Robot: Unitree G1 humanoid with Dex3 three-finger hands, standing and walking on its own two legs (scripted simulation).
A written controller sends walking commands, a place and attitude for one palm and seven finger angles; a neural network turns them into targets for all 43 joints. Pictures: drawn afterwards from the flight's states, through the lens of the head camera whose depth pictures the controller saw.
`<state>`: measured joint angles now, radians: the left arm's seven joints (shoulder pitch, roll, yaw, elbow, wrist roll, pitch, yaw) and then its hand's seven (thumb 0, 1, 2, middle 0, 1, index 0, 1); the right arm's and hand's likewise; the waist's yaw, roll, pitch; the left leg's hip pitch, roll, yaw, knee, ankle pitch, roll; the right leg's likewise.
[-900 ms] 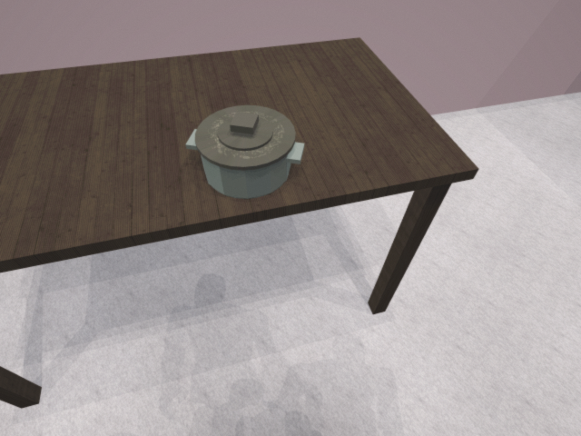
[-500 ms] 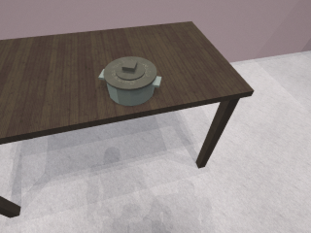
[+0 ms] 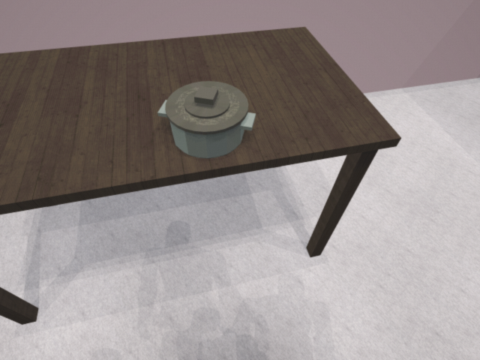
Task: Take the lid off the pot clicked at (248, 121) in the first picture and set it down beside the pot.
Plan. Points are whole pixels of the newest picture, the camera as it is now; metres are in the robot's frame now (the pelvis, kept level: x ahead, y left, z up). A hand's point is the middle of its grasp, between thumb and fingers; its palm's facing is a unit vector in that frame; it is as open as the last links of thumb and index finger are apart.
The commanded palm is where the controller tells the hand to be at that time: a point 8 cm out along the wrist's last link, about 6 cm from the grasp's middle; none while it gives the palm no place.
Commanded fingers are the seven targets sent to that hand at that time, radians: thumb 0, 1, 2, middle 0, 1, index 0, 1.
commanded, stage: turn to face it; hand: left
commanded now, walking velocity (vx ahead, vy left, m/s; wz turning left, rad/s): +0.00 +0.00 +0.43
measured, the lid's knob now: (206, 95) +0.63 +0.11 +0.09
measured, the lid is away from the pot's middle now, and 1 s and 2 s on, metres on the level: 0.00 0.00 0.00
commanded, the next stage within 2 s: take the last steps up to it in 0.48 s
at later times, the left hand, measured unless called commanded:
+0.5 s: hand out of the picture +0.03 +0.18 -0.16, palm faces +0.20 -0.93 -0.30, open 7.3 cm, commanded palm none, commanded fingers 0.00 0.90 0.90 -0.20 -0.30 -0.20 -0.30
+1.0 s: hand out of the picture -0.01 +0.15 -0.18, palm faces +0.30 -0.94 -0.16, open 7.4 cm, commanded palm none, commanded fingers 0.00 0.90 0.90 -0.20 -0.30 -0.20 -0.30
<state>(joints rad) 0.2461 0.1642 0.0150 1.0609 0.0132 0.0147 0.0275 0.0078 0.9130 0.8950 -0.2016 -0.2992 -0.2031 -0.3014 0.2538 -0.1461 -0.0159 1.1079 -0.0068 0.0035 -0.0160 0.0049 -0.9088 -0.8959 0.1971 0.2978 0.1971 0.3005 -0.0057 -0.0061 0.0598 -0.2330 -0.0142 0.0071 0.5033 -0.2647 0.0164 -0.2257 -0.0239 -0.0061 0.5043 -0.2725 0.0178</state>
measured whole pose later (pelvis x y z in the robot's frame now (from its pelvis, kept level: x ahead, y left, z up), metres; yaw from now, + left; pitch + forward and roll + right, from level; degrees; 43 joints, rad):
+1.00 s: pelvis +0.04 -0.03 +0.00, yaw +14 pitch +1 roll +1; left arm 0.31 0.22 0.07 1.00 0.02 0.03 -0.03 0.01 0.91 0.90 -0.20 -0.30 -0.20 -0.30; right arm 0.27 -0.14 -0.03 1.03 -0.03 -0.05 -0.03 0.00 -0.93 -0.90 0.20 0.30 0.20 0.30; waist 0.03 -0.08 0.05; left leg -0.13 0.03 0.06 0.43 -0.32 -0.02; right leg -0.53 -0.05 0.01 1.10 -0.36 0.00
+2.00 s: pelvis +0.16 -0.11 +0.00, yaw +12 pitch +0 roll +1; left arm 0.29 0.18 0.03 0.95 0.04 0.01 0.04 0.01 0.91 0.89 -0.20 -0.30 -0.20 -0.30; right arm 0.13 -0.25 -0.08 0.95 -0.01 0.07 0.00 0.01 -0.91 -0.90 0.20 0.30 0.20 0.30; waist 0.04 0.00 0.08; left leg -0.46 -0.04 -0.01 1.03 -0.46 -0.03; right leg -0.25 -0.05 0.02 0.55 -0.29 0.02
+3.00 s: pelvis +0.13 -0.04 +0.00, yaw +11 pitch +1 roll -1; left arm 0.36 0.13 -0.02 1.09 0.02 -0.01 0.04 0.01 0.91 0.90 -0.20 -0.30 -0.20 -0.30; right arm 0.33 -0.16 0.00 1.05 -0.01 0.00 -0.01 0.01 -0.91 -0.90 0.20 0.30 0.20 0.30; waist 0.00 0.02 0.00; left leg -0.27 -0.08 0.06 0.52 -0.26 0.10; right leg -0.21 -0.04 -0.02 0.52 -0.33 0.01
